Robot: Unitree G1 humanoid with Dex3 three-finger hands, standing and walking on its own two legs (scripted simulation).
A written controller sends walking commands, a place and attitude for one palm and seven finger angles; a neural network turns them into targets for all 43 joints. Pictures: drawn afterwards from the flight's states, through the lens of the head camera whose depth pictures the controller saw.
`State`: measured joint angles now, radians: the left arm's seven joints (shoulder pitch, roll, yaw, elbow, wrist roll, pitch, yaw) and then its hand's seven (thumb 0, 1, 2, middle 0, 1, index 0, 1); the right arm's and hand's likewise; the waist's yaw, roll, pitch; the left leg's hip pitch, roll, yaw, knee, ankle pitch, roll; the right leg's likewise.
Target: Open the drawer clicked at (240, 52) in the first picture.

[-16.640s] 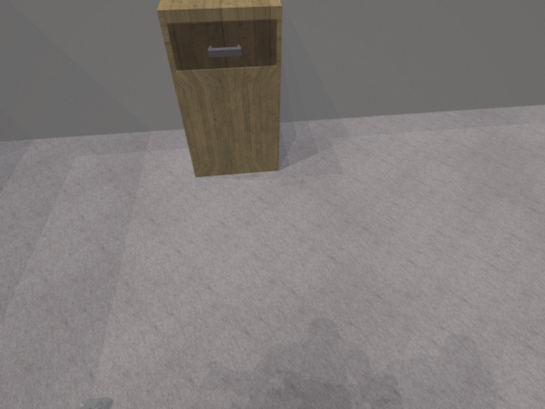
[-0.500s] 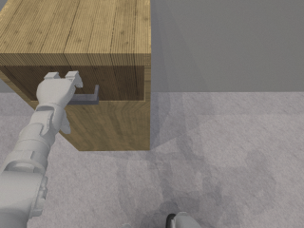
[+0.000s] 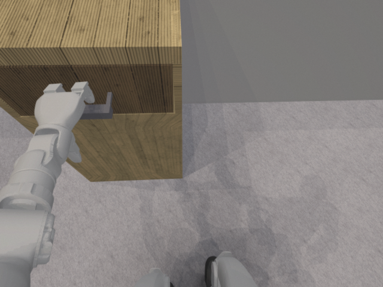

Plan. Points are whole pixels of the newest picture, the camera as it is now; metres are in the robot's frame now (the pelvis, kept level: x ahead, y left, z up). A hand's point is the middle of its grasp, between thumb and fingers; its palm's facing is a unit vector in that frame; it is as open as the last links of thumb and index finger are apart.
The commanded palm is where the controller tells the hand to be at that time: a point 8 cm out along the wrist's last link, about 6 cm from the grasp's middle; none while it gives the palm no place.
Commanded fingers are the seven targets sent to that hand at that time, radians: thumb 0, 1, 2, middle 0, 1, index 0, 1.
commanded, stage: lower the fingers behind the handle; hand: left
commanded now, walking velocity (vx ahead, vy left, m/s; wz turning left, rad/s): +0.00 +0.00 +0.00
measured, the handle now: (84, 104) +0.53 +0.24 -0.02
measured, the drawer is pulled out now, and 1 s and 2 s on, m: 0.00 0.00 0.01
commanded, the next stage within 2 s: close the thumb around the handle in 0.90 s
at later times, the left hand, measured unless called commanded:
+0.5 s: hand (80, 128) +0.47 +0.25 -0.04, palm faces -0.08 -0.04 -1.00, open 13.8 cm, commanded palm +0.46 +0.24 +0.01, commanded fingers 0.00 -0.50 0.30 -0.30 -1.20 -0.30 -1.20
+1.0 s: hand (80, 127) +0.47 +0.25 -0.04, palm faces -0.09 -0.03 -1.00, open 13.8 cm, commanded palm +0.46 +0.24 +0.01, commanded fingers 0.00 -0.44 0.32 -0.30 -1.21 -0.30 -1.21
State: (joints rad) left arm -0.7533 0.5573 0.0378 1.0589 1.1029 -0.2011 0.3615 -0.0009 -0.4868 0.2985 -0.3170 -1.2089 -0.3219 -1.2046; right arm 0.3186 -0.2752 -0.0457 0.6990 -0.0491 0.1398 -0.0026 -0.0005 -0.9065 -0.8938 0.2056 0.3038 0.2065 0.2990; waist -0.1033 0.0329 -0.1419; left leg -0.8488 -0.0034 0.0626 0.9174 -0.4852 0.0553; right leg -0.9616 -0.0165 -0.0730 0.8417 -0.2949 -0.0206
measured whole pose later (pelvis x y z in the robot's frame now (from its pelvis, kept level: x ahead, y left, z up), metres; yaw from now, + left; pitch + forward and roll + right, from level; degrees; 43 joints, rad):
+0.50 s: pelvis -0.01 +0.00 -0.02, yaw +0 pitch +27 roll -2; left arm -0.78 0.55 0.04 1.07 1.12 -0.17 0.40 0.00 -0.49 0.30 -0.30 -1.20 -0.32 -1.20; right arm 0.31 -0.27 -0.03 0.70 -0.06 0.13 0.01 0.00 -0.91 -0.89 0.21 0.30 0.21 0.30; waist -0.12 0.04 -0.16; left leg -0.97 0.00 0.06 1.03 -0.53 0.06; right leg -1.08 -0.02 -0.08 0.94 -0.33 -0.02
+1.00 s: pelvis -0.01 +0.00 -0.02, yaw +0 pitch +27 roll -2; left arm -0.80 0.56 0.03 1.07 1.11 -0.16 0.38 0.00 -0.49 0.30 -0.29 -1.20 -0.32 -1.20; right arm 0.31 -0.27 -0.03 0.69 -0.05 0.12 0.00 0.00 -0.91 -0.89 0.21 0.30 0.21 0.30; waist -0.12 0.04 -0.16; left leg -0.99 0.00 0.05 1.06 -0.53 0.06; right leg -1.10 -0.02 -0.08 0.96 -0.33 -0.02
